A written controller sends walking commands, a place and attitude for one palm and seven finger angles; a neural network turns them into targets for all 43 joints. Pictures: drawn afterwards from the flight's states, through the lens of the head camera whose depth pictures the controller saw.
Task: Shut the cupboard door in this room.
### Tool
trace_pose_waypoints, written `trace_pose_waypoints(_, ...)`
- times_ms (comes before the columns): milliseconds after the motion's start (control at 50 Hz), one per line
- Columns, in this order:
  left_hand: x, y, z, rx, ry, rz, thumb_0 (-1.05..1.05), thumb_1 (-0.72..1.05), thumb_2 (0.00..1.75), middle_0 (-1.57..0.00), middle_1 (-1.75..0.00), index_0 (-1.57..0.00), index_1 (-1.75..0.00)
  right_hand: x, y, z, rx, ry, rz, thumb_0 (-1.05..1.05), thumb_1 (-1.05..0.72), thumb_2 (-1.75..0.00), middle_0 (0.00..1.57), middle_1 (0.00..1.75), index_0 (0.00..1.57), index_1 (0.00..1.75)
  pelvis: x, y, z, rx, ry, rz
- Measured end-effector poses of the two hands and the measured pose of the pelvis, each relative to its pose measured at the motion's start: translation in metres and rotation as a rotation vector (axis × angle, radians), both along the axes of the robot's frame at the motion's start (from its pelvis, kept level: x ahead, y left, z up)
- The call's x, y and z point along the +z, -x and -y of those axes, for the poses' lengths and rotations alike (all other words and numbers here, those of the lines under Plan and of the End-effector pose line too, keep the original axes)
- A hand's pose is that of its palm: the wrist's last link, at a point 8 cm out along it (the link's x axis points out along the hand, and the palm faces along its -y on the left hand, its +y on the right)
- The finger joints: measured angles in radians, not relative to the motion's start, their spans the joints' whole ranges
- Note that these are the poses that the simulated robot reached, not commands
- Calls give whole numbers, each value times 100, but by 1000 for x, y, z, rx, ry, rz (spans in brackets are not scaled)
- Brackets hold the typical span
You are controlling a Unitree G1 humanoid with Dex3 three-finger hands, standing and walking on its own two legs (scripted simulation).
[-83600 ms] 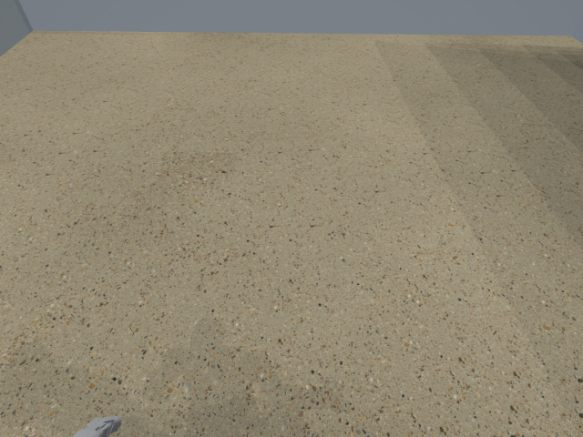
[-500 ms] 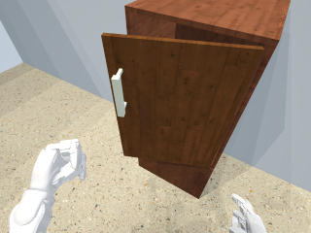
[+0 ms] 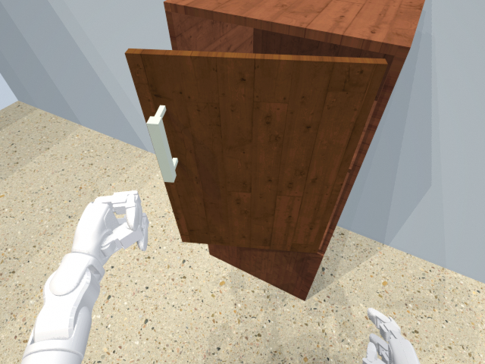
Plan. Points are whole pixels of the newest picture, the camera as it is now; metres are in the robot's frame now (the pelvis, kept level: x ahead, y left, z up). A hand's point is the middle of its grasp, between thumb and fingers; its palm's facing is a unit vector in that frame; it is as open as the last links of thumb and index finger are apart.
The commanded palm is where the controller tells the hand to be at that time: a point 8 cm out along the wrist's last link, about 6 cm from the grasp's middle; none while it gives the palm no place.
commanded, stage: bring the fist close to the handle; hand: left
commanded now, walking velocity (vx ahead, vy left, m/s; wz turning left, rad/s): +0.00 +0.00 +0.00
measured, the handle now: (165, 145) +0.49 +0.18 +0.10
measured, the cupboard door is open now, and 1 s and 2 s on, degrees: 22 22 8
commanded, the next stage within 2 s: push the door shut along its arc in 0.96 s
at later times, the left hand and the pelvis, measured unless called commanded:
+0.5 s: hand (165, 183) +0.38 +0.16 +0.10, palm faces -0.05 -1.00 -0.02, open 3.1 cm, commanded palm +0.36 +0.21 +0.10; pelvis +0.01 +0.00 +0.00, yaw +0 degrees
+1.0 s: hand (162, 185) +0.38 +0.16 +0.10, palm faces -0.04 -1.00 -0.02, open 3.1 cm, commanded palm +0.36 +0.21 +0.10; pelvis +0.00 +0.00 +0.00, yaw -1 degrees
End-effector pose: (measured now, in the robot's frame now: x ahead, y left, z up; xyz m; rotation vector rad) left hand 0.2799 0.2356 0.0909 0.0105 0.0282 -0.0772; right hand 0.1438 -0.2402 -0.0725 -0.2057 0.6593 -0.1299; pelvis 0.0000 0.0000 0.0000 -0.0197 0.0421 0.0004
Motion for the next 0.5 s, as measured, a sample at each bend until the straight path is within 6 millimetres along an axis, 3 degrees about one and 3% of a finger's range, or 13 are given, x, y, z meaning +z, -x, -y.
trace_pose_waypoints(140,11,-23,-3,53,-14,72,2,90,90,-130,-150,-130,-150,-4,5,3,-7,2,-49,2,-91,-89,20,30,21,30,0,-5,0,-5,-3,-9)
trace_pose_waypoints(320,0,-48,16,4,0,7,2,90,90,-130,-150,-130,-150,-9,1,-1,-14,-10,-87,1,-91,-89,20,30,21,30,1,-10,-4,-4,-4,-24)
trace_pose_waypoints(500,12,-84,25,25,-8,54,2,90,90,-130,-150,-131,-150,-14,6,-3,-23,-19,-135,1,-91,-89,20,30,21,30,0,-11,-5,-7,-4,-36)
